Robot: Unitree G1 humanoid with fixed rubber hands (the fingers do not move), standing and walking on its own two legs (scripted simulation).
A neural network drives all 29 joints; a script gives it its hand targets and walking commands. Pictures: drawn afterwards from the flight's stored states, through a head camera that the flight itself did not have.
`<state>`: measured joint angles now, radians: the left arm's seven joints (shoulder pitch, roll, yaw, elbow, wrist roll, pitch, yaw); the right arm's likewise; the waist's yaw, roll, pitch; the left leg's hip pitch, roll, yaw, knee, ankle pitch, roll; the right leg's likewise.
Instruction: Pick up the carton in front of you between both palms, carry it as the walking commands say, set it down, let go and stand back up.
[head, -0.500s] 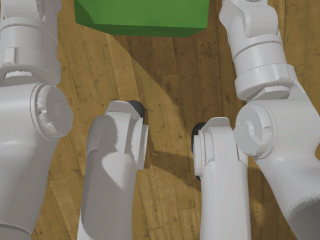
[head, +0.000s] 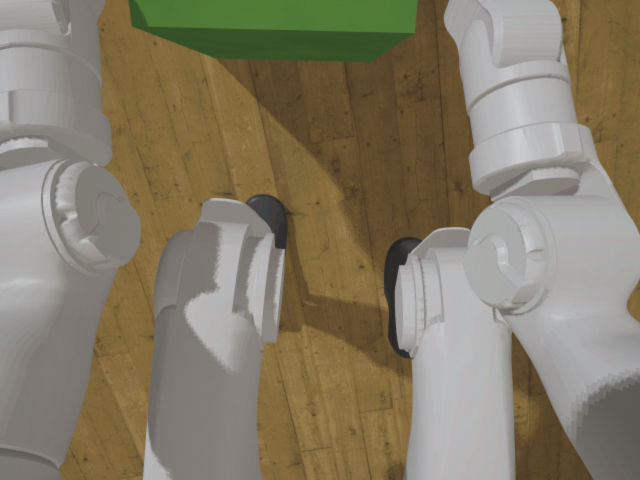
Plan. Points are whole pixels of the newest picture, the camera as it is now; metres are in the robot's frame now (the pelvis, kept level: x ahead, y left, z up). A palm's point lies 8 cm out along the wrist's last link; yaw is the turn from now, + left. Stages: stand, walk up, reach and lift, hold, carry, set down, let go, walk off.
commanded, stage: set down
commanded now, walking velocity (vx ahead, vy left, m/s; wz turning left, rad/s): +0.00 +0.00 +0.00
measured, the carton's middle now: out of the picture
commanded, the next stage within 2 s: let go in 1.32 s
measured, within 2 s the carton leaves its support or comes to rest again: neither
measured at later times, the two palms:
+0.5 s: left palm out of the picture +0.53 +0.33 -0.12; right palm out of the picture +0.58 -0.04 -0.12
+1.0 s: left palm out of the picture +0.52 +0.34 +0.04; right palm out of the picture +0.58 -0.05 +0.03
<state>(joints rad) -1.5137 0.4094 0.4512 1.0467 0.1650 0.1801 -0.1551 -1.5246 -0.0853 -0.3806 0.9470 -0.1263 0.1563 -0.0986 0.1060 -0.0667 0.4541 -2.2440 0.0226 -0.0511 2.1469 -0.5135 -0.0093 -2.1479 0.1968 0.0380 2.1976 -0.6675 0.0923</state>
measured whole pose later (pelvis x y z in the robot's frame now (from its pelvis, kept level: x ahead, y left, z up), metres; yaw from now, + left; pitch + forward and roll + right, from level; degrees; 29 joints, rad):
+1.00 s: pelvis +0.01 +0.01 +0.14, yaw +1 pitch +45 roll -5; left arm -1.33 0.46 0.31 0.92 -0.02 0.23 -0.07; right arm -1.29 -0.18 -0.25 0.76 0.04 0.27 -0.18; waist 0.07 -0.04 0.09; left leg -2.01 -0.02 -0.06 1.64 -0.42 0.01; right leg -1.90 0.10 0.03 1.66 -0.56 0.07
